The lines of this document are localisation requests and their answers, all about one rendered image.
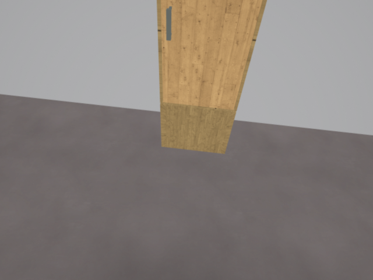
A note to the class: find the cupboard door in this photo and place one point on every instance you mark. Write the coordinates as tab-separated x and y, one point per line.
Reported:
204	62

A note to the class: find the handle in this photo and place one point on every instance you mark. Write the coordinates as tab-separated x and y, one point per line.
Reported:
168	23

